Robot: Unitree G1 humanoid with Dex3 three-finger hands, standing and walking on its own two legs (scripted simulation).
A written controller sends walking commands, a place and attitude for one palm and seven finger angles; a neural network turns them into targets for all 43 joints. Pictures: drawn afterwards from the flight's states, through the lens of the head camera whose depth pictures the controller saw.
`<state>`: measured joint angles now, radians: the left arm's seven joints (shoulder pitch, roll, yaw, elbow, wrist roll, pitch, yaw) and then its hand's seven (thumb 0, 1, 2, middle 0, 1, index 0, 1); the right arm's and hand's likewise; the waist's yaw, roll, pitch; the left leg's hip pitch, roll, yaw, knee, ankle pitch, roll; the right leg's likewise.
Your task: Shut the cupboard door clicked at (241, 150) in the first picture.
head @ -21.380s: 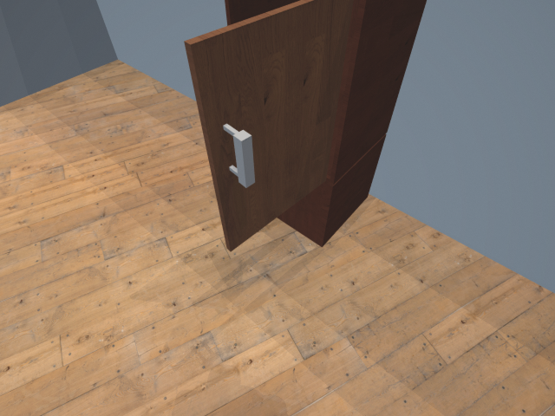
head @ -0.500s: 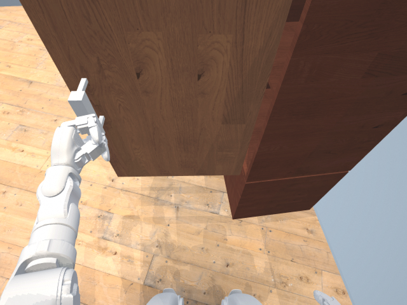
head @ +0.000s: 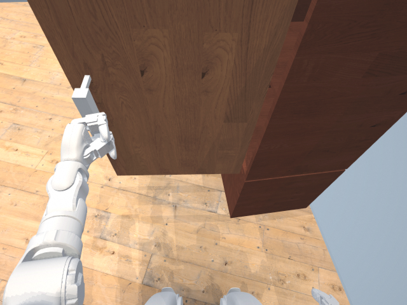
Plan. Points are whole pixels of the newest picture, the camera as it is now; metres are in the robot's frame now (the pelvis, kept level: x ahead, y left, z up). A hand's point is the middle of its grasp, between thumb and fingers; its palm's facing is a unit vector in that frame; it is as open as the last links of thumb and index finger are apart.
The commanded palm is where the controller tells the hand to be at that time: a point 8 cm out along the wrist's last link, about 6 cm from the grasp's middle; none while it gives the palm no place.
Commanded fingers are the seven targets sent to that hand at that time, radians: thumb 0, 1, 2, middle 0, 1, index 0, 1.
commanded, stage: push the door shut along its arc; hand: left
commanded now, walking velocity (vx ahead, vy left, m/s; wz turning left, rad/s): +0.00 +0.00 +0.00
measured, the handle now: (93, 108) +0.51 +0.23 +0.07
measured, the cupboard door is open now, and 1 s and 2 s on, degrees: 84 72 58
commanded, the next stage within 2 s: pull the fist back off the door in 1.76 s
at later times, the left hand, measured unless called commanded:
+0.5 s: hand (112, 122) +0.47 +0.19 +0.07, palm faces -0.09 -1.00 -0.04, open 3.1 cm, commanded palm +0.47 +0.22 +0.07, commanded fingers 0.00 0.90 0.90 -1.30 -1.50 -1.30 -1.50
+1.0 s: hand (137, 95) +0.54 +0.14 +0.08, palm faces -0.24 -0.97 -0.01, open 3.1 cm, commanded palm +0.54 +0.19 +0.07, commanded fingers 0.00 0.90 0.90 -1.30 -1.50 -1.30 -1.50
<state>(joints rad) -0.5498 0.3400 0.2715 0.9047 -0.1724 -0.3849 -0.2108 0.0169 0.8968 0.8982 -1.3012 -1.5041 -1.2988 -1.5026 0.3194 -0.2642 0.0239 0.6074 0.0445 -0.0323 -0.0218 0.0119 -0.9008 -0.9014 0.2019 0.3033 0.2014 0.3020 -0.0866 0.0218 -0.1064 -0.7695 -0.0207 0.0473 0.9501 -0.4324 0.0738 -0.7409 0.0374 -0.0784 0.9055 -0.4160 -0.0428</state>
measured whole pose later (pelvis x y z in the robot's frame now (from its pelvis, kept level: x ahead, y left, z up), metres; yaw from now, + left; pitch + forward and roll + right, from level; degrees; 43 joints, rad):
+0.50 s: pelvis +0.00 +0.00 -0.01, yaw +1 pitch +18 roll -3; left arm -0.82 0.49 0.28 1.15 -0.16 -0.40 -0.35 0.02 0.90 0.90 -1.30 -1.50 -1.32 -1.50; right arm 0.37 -0.28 0.03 0.66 0.04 -0.01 -0.03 0.01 -0.90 -0.90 0.20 0.30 0.20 0.30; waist -0.13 0.03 -0.10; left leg -0.89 -0.01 0.02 1.02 -0.45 0.07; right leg -0.84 0.04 -0.11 0.95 -0.43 -0.05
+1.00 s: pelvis +0.00 +0.00 -0.03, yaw -2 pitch +23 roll -4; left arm -1.09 0.62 0.34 1.29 -0.09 -0.31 -0.43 0.02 0.90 0.90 -1.30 -1.50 -1.30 -1.50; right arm 0.42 -0.29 0.06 0.62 0.02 0.00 -0.01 0.01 -0.90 -0.90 0.20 0.30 0.20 0.30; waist -0.23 0.05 -0.10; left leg -1.03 0.02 0.03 1.10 -0.48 0.07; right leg -0.98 0.07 -0.10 1.01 -0.43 -0.05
